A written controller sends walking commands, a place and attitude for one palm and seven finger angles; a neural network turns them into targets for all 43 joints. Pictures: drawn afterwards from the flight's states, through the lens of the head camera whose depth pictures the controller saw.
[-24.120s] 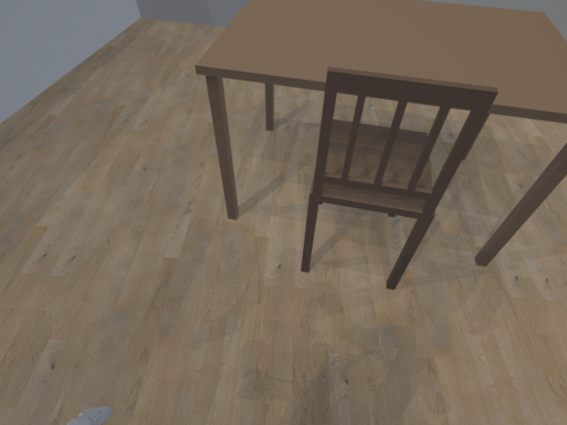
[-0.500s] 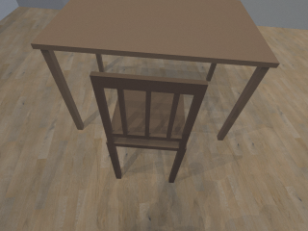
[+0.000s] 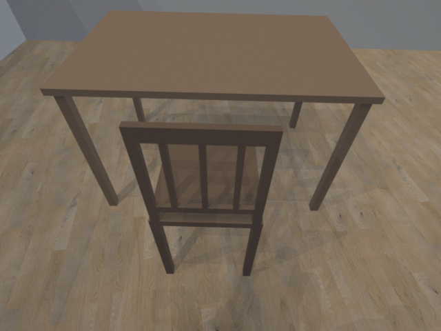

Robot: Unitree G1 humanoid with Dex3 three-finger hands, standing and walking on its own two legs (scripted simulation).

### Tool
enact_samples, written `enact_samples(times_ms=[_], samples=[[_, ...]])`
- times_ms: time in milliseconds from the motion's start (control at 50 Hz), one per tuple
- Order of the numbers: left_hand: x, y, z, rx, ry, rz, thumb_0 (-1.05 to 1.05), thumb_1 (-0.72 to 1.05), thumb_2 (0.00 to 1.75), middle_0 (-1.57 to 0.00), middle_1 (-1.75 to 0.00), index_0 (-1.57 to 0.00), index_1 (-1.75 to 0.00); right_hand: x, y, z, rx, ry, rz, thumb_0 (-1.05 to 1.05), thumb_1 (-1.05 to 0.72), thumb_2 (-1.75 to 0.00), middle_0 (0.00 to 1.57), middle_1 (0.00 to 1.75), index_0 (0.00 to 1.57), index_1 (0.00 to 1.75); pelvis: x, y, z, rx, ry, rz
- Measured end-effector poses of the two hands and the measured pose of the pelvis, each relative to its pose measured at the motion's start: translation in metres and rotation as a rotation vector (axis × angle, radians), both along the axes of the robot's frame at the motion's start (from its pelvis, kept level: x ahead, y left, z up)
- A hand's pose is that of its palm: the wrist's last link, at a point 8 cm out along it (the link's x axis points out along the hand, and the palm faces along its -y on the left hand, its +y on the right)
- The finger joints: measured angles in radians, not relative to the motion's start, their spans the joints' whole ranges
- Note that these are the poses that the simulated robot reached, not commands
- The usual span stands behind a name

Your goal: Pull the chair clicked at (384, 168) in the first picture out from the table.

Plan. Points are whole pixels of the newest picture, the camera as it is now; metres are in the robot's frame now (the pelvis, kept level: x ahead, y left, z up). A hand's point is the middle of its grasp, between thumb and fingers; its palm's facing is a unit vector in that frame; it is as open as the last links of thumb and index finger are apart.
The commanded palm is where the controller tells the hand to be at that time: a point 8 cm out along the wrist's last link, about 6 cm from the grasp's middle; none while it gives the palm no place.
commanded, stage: let the arm hang, fingers relaxed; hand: left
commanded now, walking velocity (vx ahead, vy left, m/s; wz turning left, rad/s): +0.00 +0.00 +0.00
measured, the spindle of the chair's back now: (203, 178) +0.52 +0.07 -0.09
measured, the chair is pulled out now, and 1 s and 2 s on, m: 0.16 0.16 0.16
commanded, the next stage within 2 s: look to check the result in 0.08 s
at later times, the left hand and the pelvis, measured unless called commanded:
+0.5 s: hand out of the picture -0.03 +0.14 -0.18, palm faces +0.02 -0.99 -0.15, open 7.3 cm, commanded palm none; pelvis +0.00 -0.01 +0.00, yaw +0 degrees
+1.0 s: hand out of the picture -0.02 +0.13 -0.18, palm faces +0.01 -0.99 -0.16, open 7.3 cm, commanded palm none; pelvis +0.01 -0.02 +0.00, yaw +0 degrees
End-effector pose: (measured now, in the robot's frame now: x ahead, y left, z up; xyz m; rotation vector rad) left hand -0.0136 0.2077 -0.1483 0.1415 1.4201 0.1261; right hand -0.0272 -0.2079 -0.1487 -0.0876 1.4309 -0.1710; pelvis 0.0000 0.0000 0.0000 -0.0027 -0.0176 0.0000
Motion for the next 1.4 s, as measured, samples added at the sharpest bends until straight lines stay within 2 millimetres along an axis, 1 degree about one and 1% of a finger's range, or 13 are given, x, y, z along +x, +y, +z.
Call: enact_samples(times_ms=[200,400,540,700,1100,1220,1300,1360,1400], samples=[[-0.010,-0.006,0.002,0.001,0.037,0.013,0.01,0.91,0.90,-0.20,-0.30,-0.20,-0.30,-0.012,0.002,-0.001,0.015,0.044,-0.013,0.01,-0.91,-0.89,0.20,0.30,0.20,0.30,0.003,-0.004,0.000,0.002,0.002,-0.001],[-0.016,-0.017,0.001,-0.016,0.055,0.021,0.01,0.91,0.90,-0.20,-0.30,-0.20,-0.30,-0.007,-0.002,-0.001,0.014,0.038,-0.012,0.01,-0.91,-0.89,0.20,0.30,0.20,0.30,0.003,-0.008,0.000,0.001,0.001,-0.002],[-0.015,-0.022,0.000,-0.022,0.050,0.024,0.01,0.91,0.90,-0.20,-0.30,-0.20,-0.30,0.000,-0.005,-0.001,0.011,0.021,-0.006,0.01,-0.91,-0.89,0.20,0.30,0.20,0.30,0.004,-0.011,0.000,0.002,0.001,-0.001],[-0.012,-0.023,0.001,-0.015,0.042,0.024,0.00,0.91,0.90,-0.20,-0.30,-0.20,-0.30,0.005,-0.008,-0.002,0.013,0.009,-0.003,0.01,-0.91,-0.89,0.20,0.30,0.20,0.30,0.004,-0.013,0.001,0.003,0.001,-0.002],[-0.010,-0.027,0.001,-0.013,0.044,0.020,0.00,0.91,0.90,-0.20,-0.30,-0.20,-0.30,0.000,-0.015,-0.001,0.010,0.031,-0.012,0.01,-0.91,-0.89,0.20,0.30,0.20,0.30,0.007,-0.020,0.000,0.003,0.001,-0.006],[-0.009,-0.029,-0.003,-0.019,0.069,0.017,0.00,0.91,0.90,-0.20,-0.30,-0.20,-0.30,-0.003,-0.020,-0.005,0.008,0.045,-0.039,0.01,-0.91,-0.89,0.20,0.30,0.20,0.30,0.015,-0.024,-0.004,0.011,0.005,-0.018],[-0.002,-0.031,-0.003,-0.010,0.076,0.017,0.01,0.91,0.90,-0.20,-0.30,-0.20,-0.30,-0.003,-0.027,-0.008,0.010,0.059,-0.059,0.01,-0.91,-0.89,0.20,0.30,0.20,0.30,0.025,-0.031,-0.007,0.020,0.014,-0.022],[0.006,-0.036,-0.003,0.001,0.069,0.029,0.01,0.91,0.90,-0.20,-0.30,-0.20,-0.30,0.000,-0.034,-0.010,0.012,0.075,-0.061,0.01,-0.91,-0.89,0.20,0.30,0.20,0.30,0.034,-0.037,-0.009,0.014,0.017,-0.018],[0.010,-0.039,-0.005,0.006,0.060,0.047,0.01,0.91,0.90,-0.20,-0.30,-0.20,-0.30,0.007,-0.039,-0.012,0.008,0.086,-0.052,0.01,-0.91,-0.89,0.20,0.30,0.20,0.30,0.040,-0.041,-0.011,0.003,0.017,-0.007]])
